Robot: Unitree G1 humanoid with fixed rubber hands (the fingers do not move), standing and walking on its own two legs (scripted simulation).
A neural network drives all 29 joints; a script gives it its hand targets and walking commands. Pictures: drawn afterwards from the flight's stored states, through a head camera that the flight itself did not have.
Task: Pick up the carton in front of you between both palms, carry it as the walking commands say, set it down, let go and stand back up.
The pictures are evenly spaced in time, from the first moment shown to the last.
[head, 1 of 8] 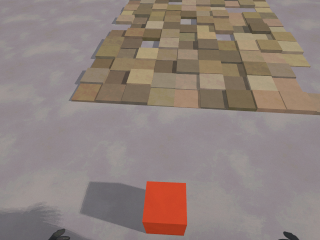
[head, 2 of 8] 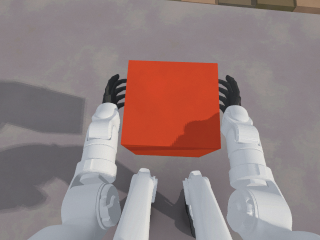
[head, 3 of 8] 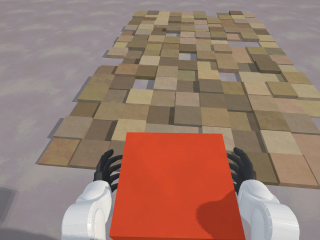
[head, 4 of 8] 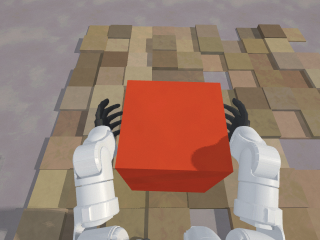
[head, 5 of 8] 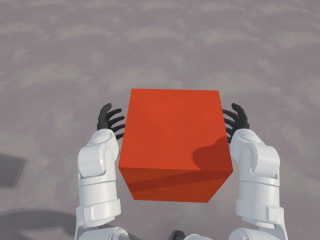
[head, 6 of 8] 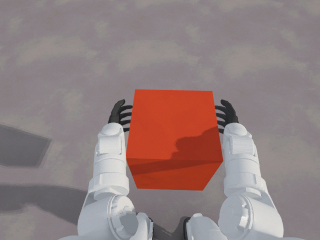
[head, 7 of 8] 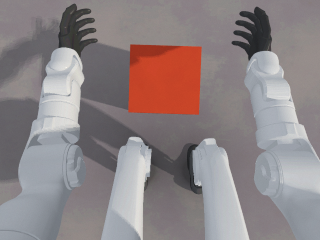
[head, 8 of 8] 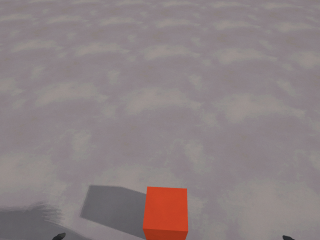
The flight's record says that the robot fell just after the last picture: no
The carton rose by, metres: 0.78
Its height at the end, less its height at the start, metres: +0.00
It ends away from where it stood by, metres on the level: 6.21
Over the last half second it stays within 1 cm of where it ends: yes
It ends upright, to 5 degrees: yes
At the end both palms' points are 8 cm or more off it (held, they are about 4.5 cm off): yes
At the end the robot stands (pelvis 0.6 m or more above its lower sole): yes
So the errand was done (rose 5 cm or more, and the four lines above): yes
